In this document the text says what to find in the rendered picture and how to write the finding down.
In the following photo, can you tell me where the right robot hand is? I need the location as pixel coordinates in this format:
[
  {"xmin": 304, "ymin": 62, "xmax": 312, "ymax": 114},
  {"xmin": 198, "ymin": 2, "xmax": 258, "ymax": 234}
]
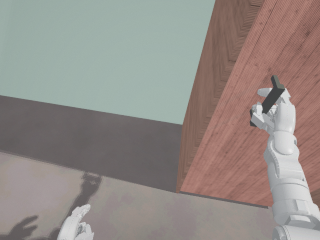
[{"xmin": 251, "ymin": 88, "xmax": 296, "ymax": 135}]

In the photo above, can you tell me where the handle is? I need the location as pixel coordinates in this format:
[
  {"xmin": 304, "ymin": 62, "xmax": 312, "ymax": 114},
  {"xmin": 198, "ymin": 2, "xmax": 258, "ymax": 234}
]
[{"xmin": 249, "ymin": 75, "xmax": 285, "ymax": 127}]

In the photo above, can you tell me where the right robot forearm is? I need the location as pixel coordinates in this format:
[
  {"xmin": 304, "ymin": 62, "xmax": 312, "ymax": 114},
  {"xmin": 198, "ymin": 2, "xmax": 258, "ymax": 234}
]
[{"xmin": 263, "ymin": 131, "xmax": 320, "ymax": 231}]

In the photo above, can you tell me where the right robot upper arm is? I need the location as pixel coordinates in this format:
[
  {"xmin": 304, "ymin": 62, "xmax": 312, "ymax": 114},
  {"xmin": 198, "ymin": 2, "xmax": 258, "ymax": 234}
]
[{"xmin": 272, "ymin": 224, "xmax": 320, "ymax": 240}]

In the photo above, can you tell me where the wardrobe door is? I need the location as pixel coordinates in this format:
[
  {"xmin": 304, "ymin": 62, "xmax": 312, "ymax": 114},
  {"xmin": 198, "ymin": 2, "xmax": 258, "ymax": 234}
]
[
  {"xmin": 180, "ymin": 0, "xmax": 320, "ymax": 207},
  {"xmin": 310, "ymin": 188, "xmax": 320, "ymax": 208}
]

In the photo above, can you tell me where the left robot hand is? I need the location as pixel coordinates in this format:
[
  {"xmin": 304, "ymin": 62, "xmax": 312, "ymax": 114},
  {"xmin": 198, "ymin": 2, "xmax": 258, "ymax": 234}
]
[{"xmin": 57, "ymin": 204, "xmax": 94, "ymax": 240}]

